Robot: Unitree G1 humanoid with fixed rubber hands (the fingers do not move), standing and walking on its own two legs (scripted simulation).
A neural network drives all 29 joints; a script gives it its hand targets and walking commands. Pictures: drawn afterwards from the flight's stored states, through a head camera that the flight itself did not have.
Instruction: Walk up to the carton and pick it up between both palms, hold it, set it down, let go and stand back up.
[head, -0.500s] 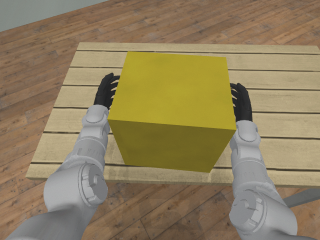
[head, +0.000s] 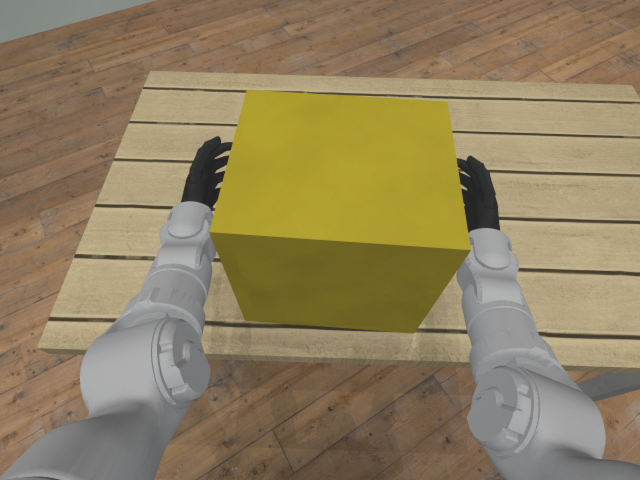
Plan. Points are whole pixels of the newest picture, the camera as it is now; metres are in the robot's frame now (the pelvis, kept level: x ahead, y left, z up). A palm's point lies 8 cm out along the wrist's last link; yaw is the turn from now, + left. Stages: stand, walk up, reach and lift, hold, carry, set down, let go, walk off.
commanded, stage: set down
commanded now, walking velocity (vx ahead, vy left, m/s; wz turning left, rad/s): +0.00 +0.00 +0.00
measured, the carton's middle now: (337, 221) +0.45 +0.00 -0.01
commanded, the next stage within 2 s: none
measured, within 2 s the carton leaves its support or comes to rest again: neither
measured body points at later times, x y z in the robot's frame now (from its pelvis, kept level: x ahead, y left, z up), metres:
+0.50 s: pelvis -0.03 +0.00 -0.04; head +0.07 +0.02 +0.40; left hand +0.46 +0.24 +0.05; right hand +0.44 -0.23 +0.05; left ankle -0.03 +0.12 -0.74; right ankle -0.02 -0.11 -0.74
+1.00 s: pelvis -0.04 +0.00 -0.02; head +0.04 +0.02 +0.42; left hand +0.47 +0.23 +0.14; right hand +0.44 -0.24 +0.13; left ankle -0.03 +0.12 -0.74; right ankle -0.02 -0.11 -0.74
